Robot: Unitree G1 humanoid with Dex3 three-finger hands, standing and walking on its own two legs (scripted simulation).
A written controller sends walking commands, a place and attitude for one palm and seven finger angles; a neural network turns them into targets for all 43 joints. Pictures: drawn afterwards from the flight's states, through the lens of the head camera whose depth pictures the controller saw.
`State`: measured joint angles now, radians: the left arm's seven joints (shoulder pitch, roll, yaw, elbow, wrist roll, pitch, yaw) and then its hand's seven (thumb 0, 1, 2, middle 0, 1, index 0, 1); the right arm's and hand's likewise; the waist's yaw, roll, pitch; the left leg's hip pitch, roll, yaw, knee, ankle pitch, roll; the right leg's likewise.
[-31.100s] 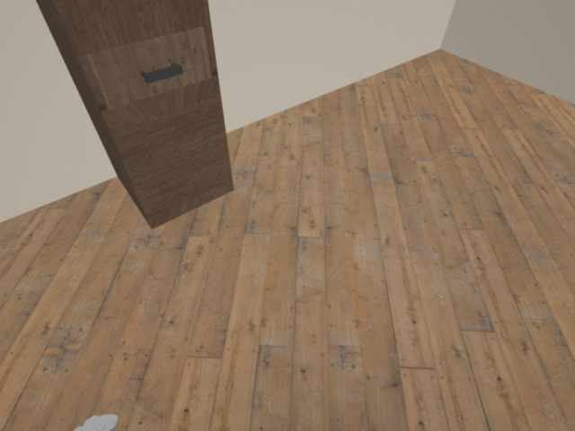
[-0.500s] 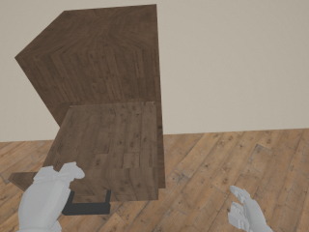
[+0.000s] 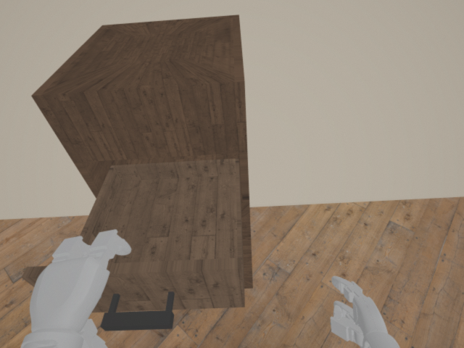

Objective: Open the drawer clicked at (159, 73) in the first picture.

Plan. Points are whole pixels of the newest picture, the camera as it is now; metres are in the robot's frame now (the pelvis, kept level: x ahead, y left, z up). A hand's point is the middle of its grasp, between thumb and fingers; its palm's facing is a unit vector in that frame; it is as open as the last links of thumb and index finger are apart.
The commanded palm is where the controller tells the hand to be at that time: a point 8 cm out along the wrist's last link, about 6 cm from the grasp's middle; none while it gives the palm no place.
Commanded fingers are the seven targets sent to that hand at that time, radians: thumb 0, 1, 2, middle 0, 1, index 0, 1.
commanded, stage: draw the hand back to the body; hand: left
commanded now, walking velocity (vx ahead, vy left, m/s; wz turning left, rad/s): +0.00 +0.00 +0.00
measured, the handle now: (140, 309) +0.19 +0.22 -0.06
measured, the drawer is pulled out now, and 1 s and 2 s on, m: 0.30 0.30 0.30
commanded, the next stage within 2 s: step back with the hand held close in 1.66 s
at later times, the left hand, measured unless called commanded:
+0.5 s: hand (87, 291) +0.16 +0.24 +0.09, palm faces +0.04 -0.13 -0.99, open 13.8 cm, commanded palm +0.13 +0.24 +0.16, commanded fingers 0.00 -0.50 0.30 -0.30 -1.20 -0.30 -1.20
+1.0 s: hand (89, 254) +0.19 +0.22 +0.16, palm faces +0.39 -0.84 -0.38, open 12.6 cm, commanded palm +0.13 +0.26 +0.18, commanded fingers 0.00 0.13 0.57 -0.25 -0.80 -0.25 -0.80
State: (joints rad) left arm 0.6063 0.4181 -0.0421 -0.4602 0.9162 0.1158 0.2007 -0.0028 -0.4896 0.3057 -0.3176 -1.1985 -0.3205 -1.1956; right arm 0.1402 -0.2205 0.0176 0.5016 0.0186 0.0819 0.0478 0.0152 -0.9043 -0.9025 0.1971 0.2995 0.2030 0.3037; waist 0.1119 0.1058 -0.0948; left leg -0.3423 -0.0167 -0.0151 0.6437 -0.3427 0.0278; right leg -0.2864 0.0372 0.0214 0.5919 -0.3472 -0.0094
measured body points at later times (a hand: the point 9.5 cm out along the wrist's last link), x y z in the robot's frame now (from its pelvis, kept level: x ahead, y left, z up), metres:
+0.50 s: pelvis +0.01 -0.01 +0.00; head +0.00 -0.04 +0.45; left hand +0.15 +0.24 +0.15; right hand +0.24 -0.20 -0.07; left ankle -0.01 +0.10 -0.73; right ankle -0.02 -0.12 -0.73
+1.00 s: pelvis +0.01 -0.01 +0.01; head -0.01 -0.02 +0.46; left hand +0.16 +0.26 +0.18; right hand +0.21 -0.21 -0.06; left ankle -0.01 +0.10 -0.73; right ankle -0.02 -0.12 -0.73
